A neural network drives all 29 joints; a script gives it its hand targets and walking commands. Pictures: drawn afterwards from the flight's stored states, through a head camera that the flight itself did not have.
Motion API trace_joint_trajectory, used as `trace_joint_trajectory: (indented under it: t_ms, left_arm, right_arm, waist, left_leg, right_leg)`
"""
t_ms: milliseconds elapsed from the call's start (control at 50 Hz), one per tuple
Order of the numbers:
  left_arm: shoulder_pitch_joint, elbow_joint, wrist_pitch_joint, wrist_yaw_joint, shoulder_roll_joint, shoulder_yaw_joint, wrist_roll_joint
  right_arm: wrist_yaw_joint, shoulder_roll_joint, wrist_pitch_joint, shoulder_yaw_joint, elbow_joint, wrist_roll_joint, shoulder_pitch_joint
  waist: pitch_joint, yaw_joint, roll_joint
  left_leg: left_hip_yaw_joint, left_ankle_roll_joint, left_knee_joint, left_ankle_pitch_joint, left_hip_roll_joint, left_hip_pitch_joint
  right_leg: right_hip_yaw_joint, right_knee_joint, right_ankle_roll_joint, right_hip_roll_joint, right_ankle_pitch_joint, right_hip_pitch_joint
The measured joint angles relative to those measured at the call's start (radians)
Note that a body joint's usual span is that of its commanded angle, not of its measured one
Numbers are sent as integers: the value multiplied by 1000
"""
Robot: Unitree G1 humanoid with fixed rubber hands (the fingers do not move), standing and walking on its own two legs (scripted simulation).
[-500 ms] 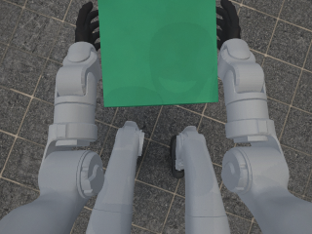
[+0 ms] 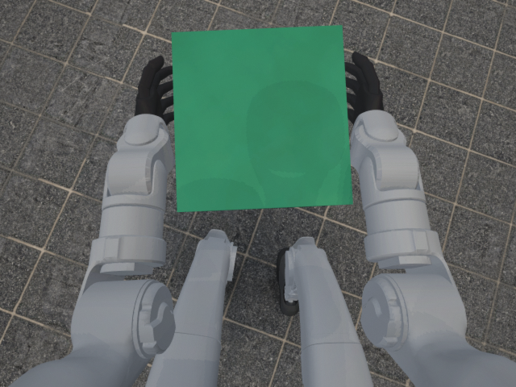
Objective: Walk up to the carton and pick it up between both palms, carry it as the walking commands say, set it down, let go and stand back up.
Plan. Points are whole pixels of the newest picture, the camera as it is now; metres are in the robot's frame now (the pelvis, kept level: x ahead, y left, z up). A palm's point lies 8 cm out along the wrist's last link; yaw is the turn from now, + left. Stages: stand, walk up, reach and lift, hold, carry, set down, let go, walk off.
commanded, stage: reach and lift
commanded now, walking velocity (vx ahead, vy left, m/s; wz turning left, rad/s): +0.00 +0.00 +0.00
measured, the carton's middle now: (260, 141) +0.45 +0.03 -0.11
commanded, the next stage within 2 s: none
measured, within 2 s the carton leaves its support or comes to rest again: neither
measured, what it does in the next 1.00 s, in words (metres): rises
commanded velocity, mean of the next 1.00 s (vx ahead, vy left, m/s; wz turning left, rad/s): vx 0.00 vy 0.00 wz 0.00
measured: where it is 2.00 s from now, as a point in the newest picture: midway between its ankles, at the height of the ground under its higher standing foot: (252, 289)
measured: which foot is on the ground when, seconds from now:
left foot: down 0.00-1.00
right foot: down 0.00-1.00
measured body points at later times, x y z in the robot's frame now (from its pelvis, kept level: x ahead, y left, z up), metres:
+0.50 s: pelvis +0.06 +0.00 +0.07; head +0.15 +0.01 +0.51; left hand +0.44 +0.17 +0.06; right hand +0.47 -0.12 +0.07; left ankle +0.15 +0.12 -0.61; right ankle +0.14 -0.11 -0.61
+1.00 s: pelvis +0.13 +0.00 +0.12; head +0.14 +0.00 +0.57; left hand +0.42 +0.17 +0.12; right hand +0.45 -0.12 +0.12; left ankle +0.15 +0.12 -0.61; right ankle +0.14 -0.11 -0.61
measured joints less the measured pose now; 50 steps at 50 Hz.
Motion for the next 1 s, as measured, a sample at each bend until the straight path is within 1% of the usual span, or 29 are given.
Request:
trace_joint_trajectory:
  t_ms: [180, 280, 360, 420, 520, 580, 680, 860, 1000]
  left_arm:
    - [60, -1, -5, -6, -20, -2, 15]
    - [119, 32, -10, -14, -42, 6, 34]
    - [207, 86, -12, -31, -75, 29, 70]
    - [273, 110, -11, -49, -104, 58, 109]
    - [336, 130, -12, -75, -138, 97, 171]
    - [362, 137, -10, -84, -147, 102, 189]
    - [435, 111, -4, -91, -160, 72, 196]
    - [631, -46, 31, -86, -176, -33, 143]
    - [704, -138, 91, -86, -174, -79, 123]
  right_arm:
    - [6, 19, -8, 1, 3, -10, 60]
    - [13, 41, -13, -9, 35, -26, 118]
    - [27, 76, -15, -32, 92, -61, 205]
    - [40, 103, -16, -52, 124, -91, 268]
    - [67, 136, -21, -98, 157, -150, 324]
    - [76, 149, -17, -110, 158, -176, 353]
    - [83, 165, -4, -89, 111, -181, 437]
    - [77, 190, 33, 9, -64, -132, 645]
    - [69, 200, 88, 54, -161, -117, 724]
  waist:
    - [-28, 0, 0]
    - [-137, -2, 0]
    - [-343, -6, -3]
    - [-460, -1, -9]
    - [-533, 0, -8]
    - [-544, -2, -6]
    - [-546, -1, -2]
    - [-547, 2, 7]
    - [-541, 12, 13]
  left_leg:
    - [-3, 1, -106, 30, 4, 101]
    - [-5, 2, -166, 47, 7, 109]
    - [-7, 4, -221, 58, 10, 68]
    - [-1, 8, -273, 61, 13, 94]
    - [0, 13, -345, 54, 13, 210]
    - [-4, 13, -384, 49, 12, 285]
    - [-8, 15, -467, 54, 16, 402]
    - [-10, 18, -620, 83, 21, 569]
    - [-14, 18, -684, 94, 22, 670]
  right_leg:
    - [5, -106, -2, -1, 31, 99]
    - [6, -167, -3, -1, 49, 108]
    - [8, -224, -3, -2, 61, 69]
    - [17, -274, -4, -2, 66, 91]
    - [23, -343, -6, -6, 57, 206]
    - [21, -383, -8, -9, 52, 282]
    - [22, -471, -12, -11, 59, 401]
    - [28, -625, -13, -16, 90, 568]
    - [28, -688, -16, -19, 99, 670]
